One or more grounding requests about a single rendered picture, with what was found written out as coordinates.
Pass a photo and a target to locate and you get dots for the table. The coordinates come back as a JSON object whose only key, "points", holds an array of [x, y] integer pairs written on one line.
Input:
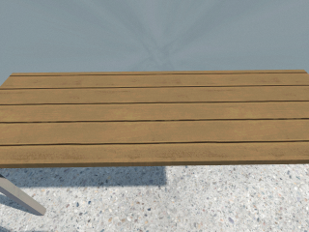
{"points": [[153, 118]]}

